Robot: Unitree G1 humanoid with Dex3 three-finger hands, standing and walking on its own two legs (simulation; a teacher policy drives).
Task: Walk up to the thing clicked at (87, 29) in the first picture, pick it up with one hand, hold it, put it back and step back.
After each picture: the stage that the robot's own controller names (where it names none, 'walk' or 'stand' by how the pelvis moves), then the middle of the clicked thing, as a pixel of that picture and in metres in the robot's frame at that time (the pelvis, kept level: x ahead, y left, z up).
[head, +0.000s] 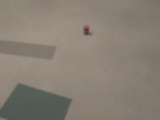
stand; (86, 30) +1.58 -0.06 -0.72
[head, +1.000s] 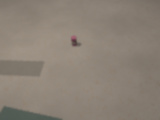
walk; (74, 41) +1.44 +0.18 -0.71
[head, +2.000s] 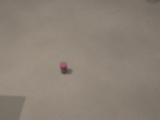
walk; (63, 68) +0.94 +0.22 -0.70
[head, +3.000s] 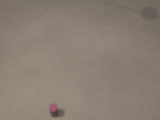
walk; (54, 110) +0.53 +0.20 -0.70
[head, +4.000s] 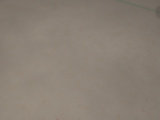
stand; out of the picture +0.37 +0.21 -0.70
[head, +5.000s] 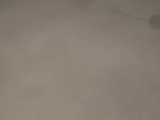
stand; out of the picture +0.35 +0.21 -0.72
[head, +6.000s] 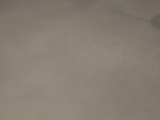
stand; out of the picture +0.34 +0.22 -0.73
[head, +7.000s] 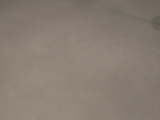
stand; out of the picture +0.33 +0.22 -0.73
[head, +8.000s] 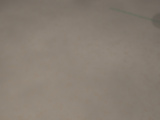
go down; out of the picture +0.34 +0.22 -0.72
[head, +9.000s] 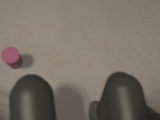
go down; (13, 58) +0.43 +0.26 -0.29
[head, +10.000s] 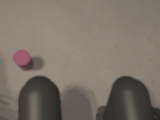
approach; (24, 61) +0.41 +0.25 -0.29
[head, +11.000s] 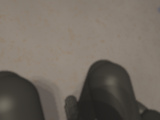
close in; out of the picture +0.40 +0.29 -0.22
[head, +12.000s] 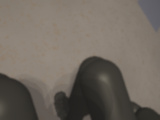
close; out of the picture +0.40 +0.30 -0.22
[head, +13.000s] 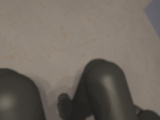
lift; out of the picture +0.38 +0.28 -0.21
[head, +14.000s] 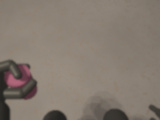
lift; (22, 83) +0.33 +0.20 -0.01
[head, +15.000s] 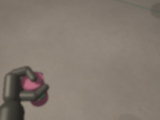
hold; (36, 89) +0.33 +0.17 +0.01
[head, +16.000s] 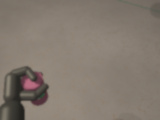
hold; (35, 89) +0.33 +0.17 +0.00
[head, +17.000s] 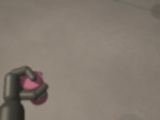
crouch; (35, 89) +0.33 +0.18 +0.00
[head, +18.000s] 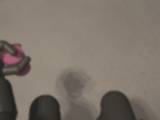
crouch; (17, 61) +0.41 +0.22 -0.08
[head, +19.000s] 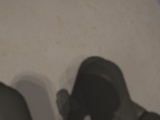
lower; out of the picture +0.41 +0.31 -0.22
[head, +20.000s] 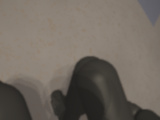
lower; out of the picture +0.41 +0.32 -0.22
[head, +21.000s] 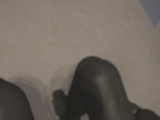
lower; out of the picture +0.41 +0.32 -0.22
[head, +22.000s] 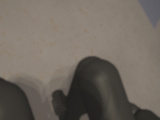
lower; out of the picture +0.41 +0.32 -0.22
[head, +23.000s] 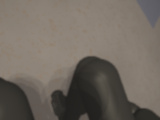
loosen; out of the picture +0.41 +0.32 -0.22
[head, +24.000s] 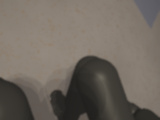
withdraw; out of the picture +0.40 +0.31 -0.22
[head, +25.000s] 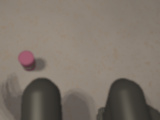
walk; (27, 61) +0.44 +0.25 -0.31
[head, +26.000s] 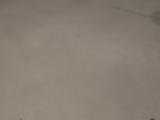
stand; out of the picture +0.37 +0.21 -0.66
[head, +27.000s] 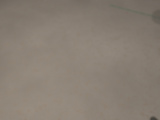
stand; out of the picture +0.39 +0.22 -0.66
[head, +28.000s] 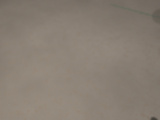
stand; out of the picture +0.38 +0.22 -0.67
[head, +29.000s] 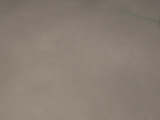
stand; out of the picture +0.40 +0.21 -0.72
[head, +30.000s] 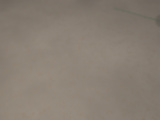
stand; out of the picture +0.36 +0.22 -0.73
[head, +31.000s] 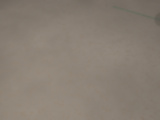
walk; out of the picture +0.36 +0.22 -0.72
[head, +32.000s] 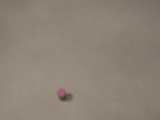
walk; (62, 95) +0.52 +0.18 -0.70
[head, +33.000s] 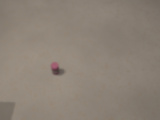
walk; (55, 68) +0.79 +0.22 -0.70
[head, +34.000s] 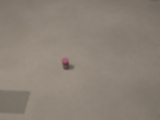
walk; (65, 63) +1.01 +0.23 -0.71
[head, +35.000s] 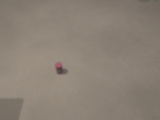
stand; (59, 68) +0.96 +0.23 -0.72
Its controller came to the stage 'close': yes
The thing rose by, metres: 0.70
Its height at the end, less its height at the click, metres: +0.00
